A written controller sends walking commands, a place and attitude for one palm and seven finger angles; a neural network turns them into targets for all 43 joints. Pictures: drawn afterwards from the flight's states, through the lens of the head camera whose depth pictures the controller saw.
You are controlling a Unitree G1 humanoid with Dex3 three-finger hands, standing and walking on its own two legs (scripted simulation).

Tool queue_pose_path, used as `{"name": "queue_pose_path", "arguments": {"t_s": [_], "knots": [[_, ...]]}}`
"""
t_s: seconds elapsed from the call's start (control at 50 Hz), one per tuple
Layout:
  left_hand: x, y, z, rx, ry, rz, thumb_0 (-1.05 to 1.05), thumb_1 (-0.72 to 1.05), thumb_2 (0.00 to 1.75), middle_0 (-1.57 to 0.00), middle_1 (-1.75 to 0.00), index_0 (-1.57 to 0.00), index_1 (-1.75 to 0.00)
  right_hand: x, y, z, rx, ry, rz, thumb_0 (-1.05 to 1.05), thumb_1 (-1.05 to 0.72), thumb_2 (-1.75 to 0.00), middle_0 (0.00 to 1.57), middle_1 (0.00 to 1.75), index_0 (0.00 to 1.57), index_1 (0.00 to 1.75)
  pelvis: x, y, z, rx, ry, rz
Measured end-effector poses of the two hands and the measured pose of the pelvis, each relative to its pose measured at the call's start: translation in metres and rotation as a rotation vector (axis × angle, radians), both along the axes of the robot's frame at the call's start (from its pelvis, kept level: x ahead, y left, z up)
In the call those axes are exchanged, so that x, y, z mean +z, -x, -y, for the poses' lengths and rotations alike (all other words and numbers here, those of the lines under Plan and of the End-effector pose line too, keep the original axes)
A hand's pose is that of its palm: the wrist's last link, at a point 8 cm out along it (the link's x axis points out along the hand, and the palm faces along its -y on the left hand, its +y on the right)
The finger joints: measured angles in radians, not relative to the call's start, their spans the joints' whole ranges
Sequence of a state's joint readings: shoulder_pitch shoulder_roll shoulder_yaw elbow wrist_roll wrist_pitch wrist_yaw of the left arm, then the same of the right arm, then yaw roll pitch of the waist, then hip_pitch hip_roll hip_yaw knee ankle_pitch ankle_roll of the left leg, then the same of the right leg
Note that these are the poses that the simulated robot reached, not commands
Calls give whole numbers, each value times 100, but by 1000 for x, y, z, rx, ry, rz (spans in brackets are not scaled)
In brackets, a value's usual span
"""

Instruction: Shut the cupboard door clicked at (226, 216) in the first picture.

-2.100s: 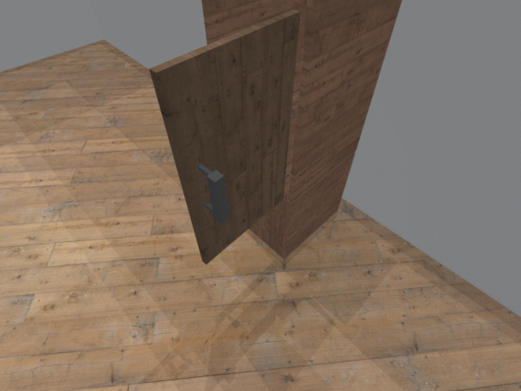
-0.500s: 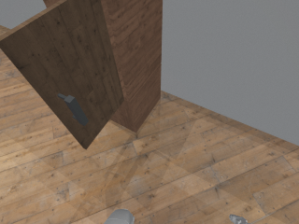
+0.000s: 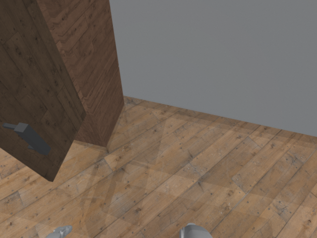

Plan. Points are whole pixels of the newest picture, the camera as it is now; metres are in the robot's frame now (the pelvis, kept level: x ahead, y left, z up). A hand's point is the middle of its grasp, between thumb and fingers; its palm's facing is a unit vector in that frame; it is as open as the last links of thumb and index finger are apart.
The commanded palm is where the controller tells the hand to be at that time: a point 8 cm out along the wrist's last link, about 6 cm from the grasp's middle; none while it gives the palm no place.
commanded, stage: walk to a spot facing it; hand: left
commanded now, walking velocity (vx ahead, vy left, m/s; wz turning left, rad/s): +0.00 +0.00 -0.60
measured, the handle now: (27, 139) +0.34 +0.41 -0.05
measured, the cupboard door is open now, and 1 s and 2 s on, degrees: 92 92 92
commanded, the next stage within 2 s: turn to face it in 1.54 s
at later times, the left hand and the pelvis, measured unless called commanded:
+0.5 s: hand (114, 211) +0.19 +0.15 -0.18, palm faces -0.32 -0.93 -0.17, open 7.4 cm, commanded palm none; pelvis +0.07 -0.02 -0.01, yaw -20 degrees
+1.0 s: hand (183, 156) +0.39 -0.06 -0.17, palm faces -0.56 -0.80 -0.21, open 7.3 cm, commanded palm none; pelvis +0.21 -0.16 -0.01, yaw -34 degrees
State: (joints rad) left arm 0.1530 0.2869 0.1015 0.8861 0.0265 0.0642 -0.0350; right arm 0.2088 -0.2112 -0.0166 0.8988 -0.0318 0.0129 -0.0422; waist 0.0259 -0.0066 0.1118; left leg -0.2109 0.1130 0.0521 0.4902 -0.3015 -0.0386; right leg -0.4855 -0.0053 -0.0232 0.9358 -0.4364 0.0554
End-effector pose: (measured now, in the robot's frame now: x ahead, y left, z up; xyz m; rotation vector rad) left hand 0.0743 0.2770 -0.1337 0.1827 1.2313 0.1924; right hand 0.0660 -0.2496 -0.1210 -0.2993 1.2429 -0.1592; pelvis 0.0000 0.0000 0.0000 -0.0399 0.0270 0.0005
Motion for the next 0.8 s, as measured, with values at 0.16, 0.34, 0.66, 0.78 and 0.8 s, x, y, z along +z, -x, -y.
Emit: {"name": "queue_pose_path", "arguments": {"t_s": [0.16,0.34,0.66,0.78,0.8], "knots": [[-3,-67,47,-194,-43,66,0,91,90,-20,-30,-19,-29,-33,64,49,-203,-16,-102,1,-90,-90,21,30,20,30,-21,-6,26,-114,-30,6],[-2,-81,77,-284,17,11,0,91,90,-20,-30,-20,-30,-10,45,47,-296,-33,8,1,-91,-90,20,30,20,30,-5,-27,25,-228,-49,6],[-2,-232,146,-523,102,33,1,91,90,-20,-30,-19,-29,1,91,-15,-570,-90,-138,1,-90,-90,21,30,20,30,3,-113,45,-458,-17,-7],[-6,-314,237,-683,106,94,1,91,90,-20,-30,-19,-29,-13,122,-24,-728,-174,-297,1,-90,-90,21,30,20,30,-12,-147,88,-527,-29,6],[-8,-326,252,-698,107,121,1,91,90,-20,-30,-19,-29,-18,124,-22,-743,-191,-323,1,-90,-90,21,30,20,30,-18,-154,98,-532,-30,11]]}}
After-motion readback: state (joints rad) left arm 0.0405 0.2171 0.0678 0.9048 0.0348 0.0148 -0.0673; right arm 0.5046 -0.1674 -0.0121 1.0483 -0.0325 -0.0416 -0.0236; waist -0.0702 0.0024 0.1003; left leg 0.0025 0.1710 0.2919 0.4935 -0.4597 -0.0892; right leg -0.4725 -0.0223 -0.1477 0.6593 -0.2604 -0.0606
